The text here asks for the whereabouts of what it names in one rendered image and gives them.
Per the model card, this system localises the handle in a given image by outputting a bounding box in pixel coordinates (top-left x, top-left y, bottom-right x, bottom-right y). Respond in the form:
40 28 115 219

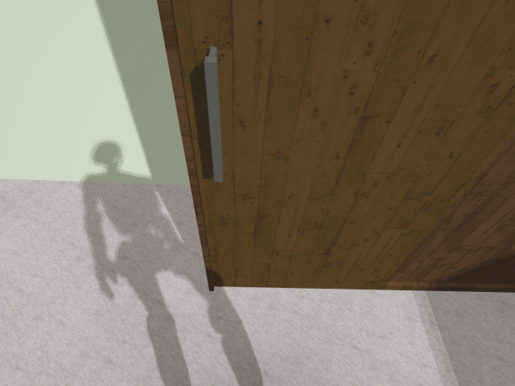
204 47 224 183

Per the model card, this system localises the wardrobe door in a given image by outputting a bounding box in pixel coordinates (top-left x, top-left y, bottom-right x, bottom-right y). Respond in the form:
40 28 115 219
385 134 515 285
172 0 515 290

